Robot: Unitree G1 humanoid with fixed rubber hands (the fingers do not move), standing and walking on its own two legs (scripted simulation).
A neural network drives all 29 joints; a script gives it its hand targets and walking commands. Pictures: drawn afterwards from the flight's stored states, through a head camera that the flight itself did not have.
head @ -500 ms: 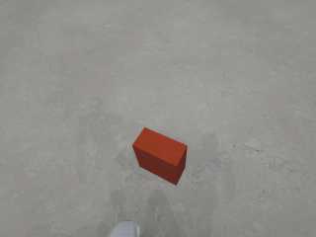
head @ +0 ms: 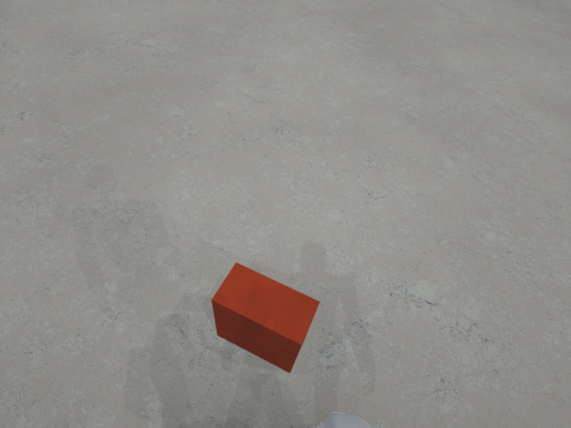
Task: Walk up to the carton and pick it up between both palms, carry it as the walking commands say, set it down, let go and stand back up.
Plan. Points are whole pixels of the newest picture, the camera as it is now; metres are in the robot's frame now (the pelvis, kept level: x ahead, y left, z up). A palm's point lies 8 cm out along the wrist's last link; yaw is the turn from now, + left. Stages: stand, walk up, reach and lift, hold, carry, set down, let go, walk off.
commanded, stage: walk up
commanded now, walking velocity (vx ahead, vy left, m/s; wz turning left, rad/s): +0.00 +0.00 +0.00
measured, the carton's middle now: (264, 319) +0.51 +0.00 -0.64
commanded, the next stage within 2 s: none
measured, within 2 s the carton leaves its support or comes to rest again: neither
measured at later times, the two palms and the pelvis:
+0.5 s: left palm out of the picture +0.03 +0.22 -0.13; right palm out of the picture +0.04 -0.27 -0.15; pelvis +0.03 -0.02 +0.00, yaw -3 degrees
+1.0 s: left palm (50, 336) +0.28 +0.37 -0.12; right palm out of the picture +0.01 -0.11 -0.11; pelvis +0.09 +0.13 +0.00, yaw -18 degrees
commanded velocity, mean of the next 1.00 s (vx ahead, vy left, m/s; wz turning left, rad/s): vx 0.08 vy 0.14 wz -0.27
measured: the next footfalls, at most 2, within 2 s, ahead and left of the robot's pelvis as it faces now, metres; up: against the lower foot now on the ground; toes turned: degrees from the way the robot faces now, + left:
right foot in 0.10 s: +0.10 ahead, -0.13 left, +0.00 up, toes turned -6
left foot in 0.80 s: +0.14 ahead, +0.23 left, +0.00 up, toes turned -12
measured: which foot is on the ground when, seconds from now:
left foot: down 0.00-0.42, up 0.44-0.78, down 0.80-1.00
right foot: up 0.00-0.08, down 0.10-0.80, up 0.82-1.00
